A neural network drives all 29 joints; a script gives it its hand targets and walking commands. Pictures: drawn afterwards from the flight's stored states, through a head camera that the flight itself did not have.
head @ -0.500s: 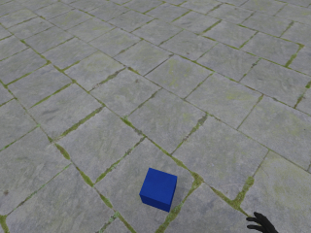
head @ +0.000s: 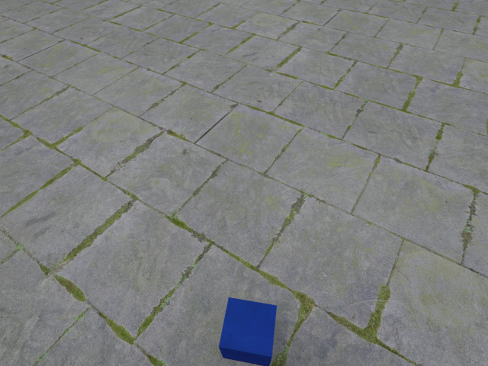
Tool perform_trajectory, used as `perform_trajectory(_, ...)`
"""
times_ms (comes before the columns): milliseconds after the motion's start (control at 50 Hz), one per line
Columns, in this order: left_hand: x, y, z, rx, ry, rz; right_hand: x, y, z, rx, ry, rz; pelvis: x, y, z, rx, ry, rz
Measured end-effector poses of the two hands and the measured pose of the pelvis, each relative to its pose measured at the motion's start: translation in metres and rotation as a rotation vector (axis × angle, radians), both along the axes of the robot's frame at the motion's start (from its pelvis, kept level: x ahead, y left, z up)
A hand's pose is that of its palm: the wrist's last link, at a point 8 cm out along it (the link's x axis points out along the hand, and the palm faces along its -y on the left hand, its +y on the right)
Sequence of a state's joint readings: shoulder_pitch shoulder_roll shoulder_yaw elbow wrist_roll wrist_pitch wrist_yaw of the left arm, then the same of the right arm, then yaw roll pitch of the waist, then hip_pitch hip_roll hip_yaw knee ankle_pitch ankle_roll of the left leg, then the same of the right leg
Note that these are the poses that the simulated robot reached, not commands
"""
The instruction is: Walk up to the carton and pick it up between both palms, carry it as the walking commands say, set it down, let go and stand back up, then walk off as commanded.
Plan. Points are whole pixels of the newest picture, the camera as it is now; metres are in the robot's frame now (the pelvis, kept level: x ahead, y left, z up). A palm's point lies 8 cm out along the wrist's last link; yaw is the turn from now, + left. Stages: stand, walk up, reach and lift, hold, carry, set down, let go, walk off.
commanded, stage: walk up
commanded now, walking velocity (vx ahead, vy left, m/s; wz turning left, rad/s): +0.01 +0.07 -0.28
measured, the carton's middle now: (249, 332) +0.34 +0.04 -0.66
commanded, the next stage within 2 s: none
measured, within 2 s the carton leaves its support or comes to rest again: neither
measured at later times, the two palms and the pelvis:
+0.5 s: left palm out of the picture +0.04 +0.32 -0.09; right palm out of the picture +0.09 -0.23 -0.11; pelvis -0.02 +0.05 +0.02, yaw -5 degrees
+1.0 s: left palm out of the picture +0.03 +0.40 -0.12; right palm out of the picture -0.04 -0.12 -0.09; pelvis -0.07 +0.14 +0.02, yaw -7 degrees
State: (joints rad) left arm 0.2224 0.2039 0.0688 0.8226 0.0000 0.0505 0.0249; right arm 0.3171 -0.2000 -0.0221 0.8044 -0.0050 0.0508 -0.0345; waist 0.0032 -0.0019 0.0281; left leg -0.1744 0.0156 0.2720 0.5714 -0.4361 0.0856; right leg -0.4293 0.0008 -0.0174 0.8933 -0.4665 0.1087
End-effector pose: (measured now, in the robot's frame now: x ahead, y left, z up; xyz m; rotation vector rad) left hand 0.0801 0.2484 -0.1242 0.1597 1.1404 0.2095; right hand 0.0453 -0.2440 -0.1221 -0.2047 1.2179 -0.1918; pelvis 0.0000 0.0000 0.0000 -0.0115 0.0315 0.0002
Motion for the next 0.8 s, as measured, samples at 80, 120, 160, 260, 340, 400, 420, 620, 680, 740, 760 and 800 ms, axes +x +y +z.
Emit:
perform_trajectory(80, 0.013, -0.008, 0.003, 0.012, -0.008, -0.007, 0.019, -0.011, -0.004, 0.003, -0.022, 0.005, 0.012, -0.009, -0.002, 0.011, -0.006, -0.003)
perform_trajectory(120, 0.015, -0.010, 0.004, 0.032, -0.017, -0.007, 0.033, -0.020, -0.008, 0.004, -0.045, 0.017, 0.017, -0.015, -0.005, 0.024, -0.011, -0.002)
perform_trajectory(160, 0.007, -0.009, 0.009, 0.052, -0.001, -0.006, 0.051, -0.028, -0.006, -0.001, -0.072, 0.031, 0.016, -0.018, -0.003, 0.036, -0.014, -0.005)
perform_trajectory(260, -0.027, 0.002, 0.032, 0.098, 0.090, -0.017, 0.083, -0.033, 0.012, 0.008, -0.138, 0.037, 0.010, -0.012, 0.014, 0.074, 0.001, -0.037)
perform_trajectory(340, -0.040, 0.018, 0.046, 0.129, 0.123, -0.037, 0.081, -0.025, 0.014, 0.028, -0.147, 0.028, 0.001, 0.002, 0.021, 0.102, 0.003, -0.062)
perform_trajectory(400, -0.044, 0.033, 0.049, 0.137, 0.120, -0.053, 0.068, -0.012, 0.013, 0.038, -0.142, 0.012, -0.006, 0.016, 0.022, 0.108, -0.006, -0.078)
perform_trajectory(420, -0.044, 0.038, 0.048, 0.135, 0.116, -0.059, 0.063, -0.006, 0.013, 0.038, -0.140, 0.006, -0.008, 0.021, 0.021, 0.105, -0.010, -0.083)
perform_trajectory(620, -0.025, 0.123, 0.003, 0.080, 0.043, -0.107, 0.001, 0.053, 0.016, -0.078, -0.083, -0.028, -0.028, 0.099, -0.003, -0.014, -0.026, -0.098)
perform_trajectory(680, -0.020, 0.132, 0.001, 0.039, 0.029, -0.118, -0.027, 0.079, 0.026, -0.077, -0.051, -0.061, -0.033, 0.114, 0.005, -0.028, -0.036, -0.107)
perform_trajectory(740, -0.023, 0.137, -0.001, 0.000, 0.036, -0.125, -0.042, 0.096, 0.035, -0.086, -0.043, -0.071, -0.038, 0.127, 0.011, -0.051, -0.034, -0.112)
perform_trajectory(760, -0.025, 0.140, -0.002, -0.008, 0.041, -0.127, -0.046, 0.099, 0.037, -0.094, -0.045, -0.072, -0.041, 0.131, 0.011, -0.057, -0.034, -0.113)
perform_trajectory(800, -0.032, 0.145, -0.004, -0.017, 0.056, -0.128, -0.051, 0.104, 0.040, -0.109, -0.049, -0.073, -0.046, 0.136, 0.012, -0.064, -0.031, -0.114)
